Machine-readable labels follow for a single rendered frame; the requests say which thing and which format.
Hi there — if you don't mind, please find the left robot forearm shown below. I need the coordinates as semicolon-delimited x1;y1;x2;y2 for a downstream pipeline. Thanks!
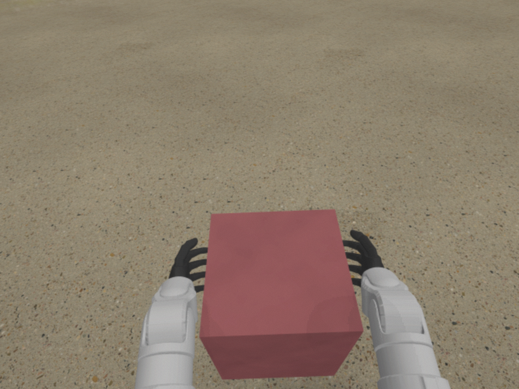
135;276;198;389

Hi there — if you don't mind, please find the right robot forearm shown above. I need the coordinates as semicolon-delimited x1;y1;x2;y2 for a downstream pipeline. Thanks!
361;267;451;389

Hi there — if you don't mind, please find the right robot hand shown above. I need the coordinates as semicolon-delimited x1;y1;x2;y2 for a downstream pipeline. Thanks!
342;230;384;288

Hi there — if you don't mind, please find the carton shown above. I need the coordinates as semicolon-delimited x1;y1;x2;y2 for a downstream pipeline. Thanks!
199;209;364;379

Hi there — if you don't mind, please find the left robot hand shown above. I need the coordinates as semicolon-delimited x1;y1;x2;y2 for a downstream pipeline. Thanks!
169;237;208;293

